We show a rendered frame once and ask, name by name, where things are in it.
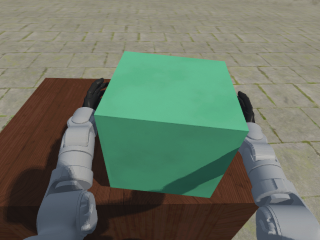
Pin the robot right forearm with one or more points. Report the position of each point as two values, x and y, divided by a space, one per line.
269 183

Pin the robot left forearm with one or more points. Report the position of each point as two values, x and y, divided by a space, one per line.
74 166

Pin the robot left upper arm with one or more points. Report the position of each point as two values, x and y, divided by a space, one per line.
67 216

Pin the robot right upper arm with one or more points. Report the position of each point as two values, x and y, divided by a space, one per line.
286 222

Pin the left robot hand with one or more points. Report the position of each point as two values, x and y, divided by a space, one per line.
92 98

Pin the pedestal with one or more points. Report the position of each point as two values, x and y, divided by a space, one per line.
29 150

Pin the right robot hand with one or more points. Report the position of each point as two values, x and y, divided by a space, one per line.
246 107

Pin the carton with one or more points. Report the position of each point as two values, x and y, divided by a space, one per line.
169 124

